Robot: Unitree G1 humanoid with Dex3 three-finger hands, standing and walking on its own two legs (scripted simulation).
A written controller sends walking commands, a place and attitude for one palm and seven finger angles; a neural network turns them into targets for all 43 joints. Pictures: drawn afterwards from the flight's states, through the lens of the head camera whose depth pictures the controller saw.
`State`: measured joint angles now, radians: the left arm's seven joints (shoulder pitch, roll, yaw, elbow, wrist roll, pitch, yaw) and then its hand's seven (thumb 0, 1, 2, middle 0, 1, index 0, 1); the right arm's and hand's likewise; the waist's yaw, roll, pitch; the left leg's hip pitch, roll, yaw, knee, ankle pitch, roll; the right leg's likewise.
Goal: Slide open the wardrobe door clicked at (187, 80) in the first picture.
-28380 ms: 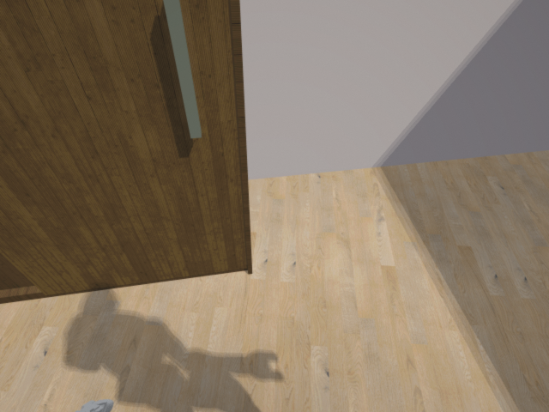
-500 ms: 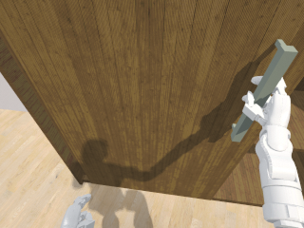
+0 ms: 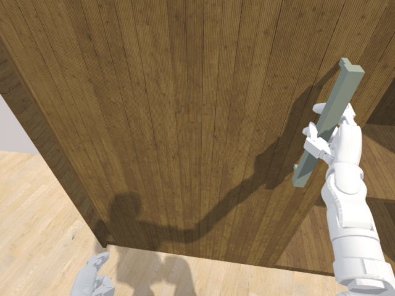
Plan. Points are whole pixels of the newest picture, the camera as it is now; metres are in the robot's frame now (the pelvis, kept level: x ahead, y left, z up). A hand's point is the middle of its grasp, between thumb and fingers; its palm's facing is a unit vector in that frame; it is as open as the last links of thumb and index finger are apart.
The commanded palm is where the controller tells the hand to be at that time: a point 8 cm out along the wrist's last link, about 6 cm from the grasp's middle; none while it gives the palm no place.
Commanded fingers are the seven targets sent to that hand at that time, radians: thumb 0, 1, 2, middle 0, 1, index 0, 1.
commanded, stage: loosen the grip on the handle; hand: right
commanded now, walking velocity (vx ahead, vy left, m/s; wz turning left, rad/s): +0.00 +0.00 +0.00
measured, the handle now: (317, 131) +0.42 -0.24 +0.15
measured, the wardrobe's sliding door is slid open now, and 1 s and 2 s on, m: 0.67 0.67 0.67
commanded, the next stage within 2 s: slip the hand off the handle in 0.58 s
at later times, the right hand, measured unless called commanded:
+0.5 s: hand (328, 142) +0.36 -0.24 +0.17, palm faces +0.35 +0.93 -0.11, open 14.1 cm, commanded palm +0.33 -0.27 +0.15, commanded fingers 0.00 0.55 -0.20 0.25 1.15 0.25 1.15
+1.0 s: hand (371, 166) +0.31 -0.29 +0.16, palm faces +0.37 +0.92 -0.09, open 14.7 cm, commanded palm +0.31 -0.33 +0.15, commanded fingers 0.00 0.55 -0.20 0.25 1.15 0.25 1.15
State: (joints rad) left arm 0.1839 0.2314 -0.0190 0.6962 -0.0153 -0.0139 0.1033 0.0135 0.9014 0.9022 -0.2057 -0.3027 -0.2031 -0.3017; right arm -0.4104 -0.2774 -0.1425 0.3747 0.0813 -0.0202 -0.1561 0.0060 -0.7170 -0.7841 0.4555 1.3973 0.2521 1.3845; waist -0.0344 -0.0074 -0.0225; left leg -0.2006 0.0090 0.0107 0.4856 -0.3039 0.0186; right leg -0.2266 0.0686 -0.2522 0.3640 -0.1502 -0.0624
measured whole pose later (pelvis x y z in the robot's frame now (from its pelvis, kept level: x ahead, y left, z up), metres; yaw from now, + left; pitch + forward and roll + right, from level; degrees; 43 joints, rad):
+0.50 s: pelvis -0.06 +0.03 -0.03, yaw -8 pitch +2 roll +3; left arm 0.36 0.28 -0.02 0.75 -0.03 -0.17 0.01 0.01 0.90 0.90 -0.21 -0.30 -0.20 -0.30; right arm -0.82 -0.43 -0.24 0.89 0.03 -0.16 -0.03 -0.01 0.47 -0.24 0.36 1.27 0.25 1.24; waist 0.08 0.01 -0.03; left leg -0.46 -0.05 0.04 0.69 -0.30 0.02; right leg -0.56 0.08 -0.08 0.65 -0.24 -0.08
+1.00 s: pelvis -0.12 +0.03 -0.05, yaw -7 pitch +2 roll +6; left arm 0.34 0.28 -0.06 0.72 -0.03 -0.21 0.05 0.01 0.90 0.90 -0.21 -0.30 -0.20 -0.30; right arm -0.89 -0.59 -0.31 0.97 0.04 -0.14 0.09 -0.01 0.56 -0.20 0.26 1.15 0.25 1.15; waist 0.08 -0.01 -0.02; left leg -0.61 -0.07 0.10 0.80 -0.35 0.01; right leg -0.73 0.05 -0.05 0.82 -0.34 -0.08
